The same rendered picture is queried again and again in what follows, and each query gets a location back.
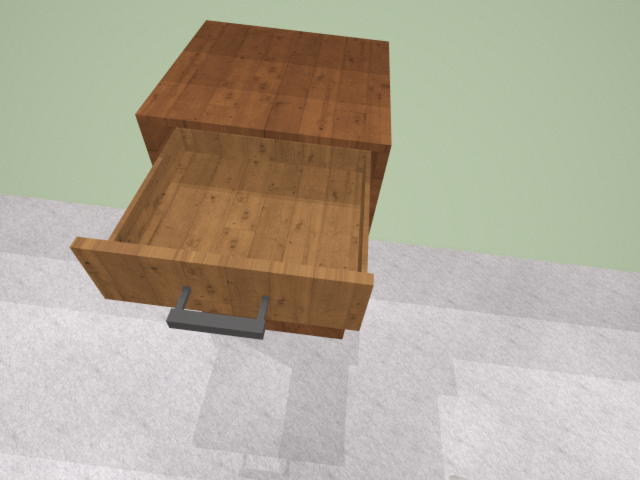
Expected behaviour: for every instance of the handle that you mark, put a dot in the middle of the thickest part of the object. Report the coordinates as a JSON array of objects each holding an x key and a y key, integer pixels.
[{"x": 179, "y": 318}]

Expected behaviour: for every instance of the drawer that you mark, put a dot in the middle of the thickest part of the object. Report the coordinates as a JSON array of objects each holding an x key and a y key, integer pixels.
[{"x": 239, "y": 217}]

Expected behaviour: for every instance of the cabinet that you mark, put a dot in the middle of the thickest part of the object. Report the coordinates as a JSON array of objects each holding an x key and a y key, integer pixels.
[{"x": 278, "y": 84}]

